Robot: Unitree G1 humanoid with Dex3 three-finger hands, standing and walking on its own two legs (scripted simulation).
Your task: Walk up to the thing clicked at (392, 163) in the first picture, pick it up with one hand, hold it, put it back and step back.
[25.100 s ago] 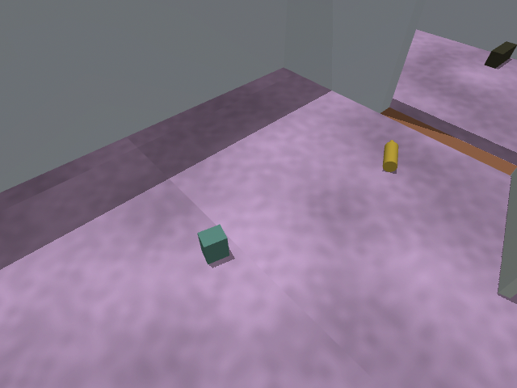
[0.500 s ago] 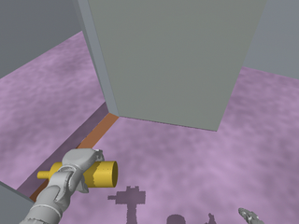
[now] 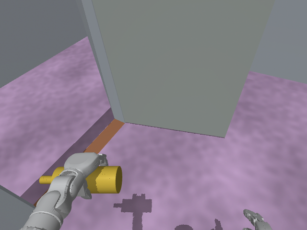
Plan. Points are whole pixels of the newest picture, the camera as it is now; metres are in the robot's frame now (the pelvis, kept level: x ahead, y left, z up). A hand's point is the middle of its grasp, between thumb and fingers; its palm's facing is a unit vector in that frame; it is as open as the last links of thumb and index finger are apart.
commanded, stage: hold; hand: left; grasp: from above
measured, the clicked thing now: (79, 179) +0.30 +0.25 -0.06
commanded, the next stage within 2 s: crouch in 0.44 s
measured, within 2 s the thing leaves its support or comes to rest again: neither
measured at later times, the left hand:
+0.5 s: hand (86, 177) +0.30 +0.22 -0.03, palm faces -0.47 -0.03 -0.88, open 10.6 cm
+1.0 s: hand (94, 185) +0.31 +0.23 -0.13, palm faces -0.44 +0.04 -0.90, open 10.7 cm
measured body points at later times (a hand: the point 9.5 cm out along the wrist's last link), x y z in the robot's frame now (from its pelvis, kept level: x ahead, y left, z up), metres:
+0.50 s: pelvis +0.01 +0.00 +0.00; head +0.02 -0.02 +0.45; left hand +0.32 +0.22 +0.02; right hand +0.15 -0.25 -0.11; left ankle +0.01 +0.13 -0.73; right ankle +0.03 -0.13 -0.73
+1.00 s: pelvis -0.01 +0.00 -0.04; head +0.06 +0.01 +0.40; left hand +0.33 +0.23 -0.08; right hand +0.11 -0.27 -0.16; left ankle +0.01 +0.13 -0.73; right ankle +0.03 -0.13 -0.73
